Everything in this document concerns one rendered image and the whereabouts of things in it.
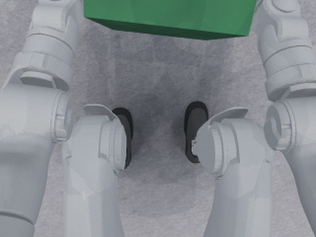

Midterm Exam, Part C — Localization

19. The right robot upper arm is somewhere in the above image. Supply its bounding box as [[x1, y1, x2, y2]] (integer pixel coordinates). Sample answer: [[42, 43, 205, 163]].
[[263, 96, 316, 237]]

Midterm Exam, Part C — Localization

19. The robot left forearm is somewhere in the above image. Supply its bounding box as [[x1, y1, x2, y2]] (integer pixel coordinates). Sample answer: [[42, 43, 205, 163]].
[[0, 0, 85, 94]]

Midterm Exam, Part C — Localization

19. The carton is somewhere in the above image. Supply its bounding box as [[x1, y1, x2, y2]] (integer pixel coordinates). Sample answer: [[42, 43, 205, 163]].
[[83, 0, 257, 40]]

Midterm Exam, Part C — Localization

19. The robot right forearm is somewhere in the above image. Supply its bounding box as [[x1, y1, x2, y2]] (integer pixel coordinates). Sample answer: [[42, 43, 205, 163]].
[[251, 0, 316, 103]]

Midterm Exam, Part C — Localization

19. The right robot shin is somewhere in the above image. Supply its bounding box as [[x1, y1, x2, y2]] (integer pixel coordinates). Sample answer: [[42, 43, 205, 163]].
[[191, 107, 275, 168]]

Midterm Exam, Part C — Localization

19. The right robot thigh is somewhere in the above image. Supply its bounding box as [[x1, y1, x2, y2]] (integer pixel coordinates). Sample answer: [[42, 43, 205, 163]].
[[202, 118, 274, 237]]

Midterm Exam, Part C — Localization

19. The left robot upper arm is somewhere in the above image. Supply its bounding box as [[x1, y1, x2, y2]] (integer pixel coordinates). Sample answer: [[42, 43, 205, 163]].
[[0, 82, 75, 237]]

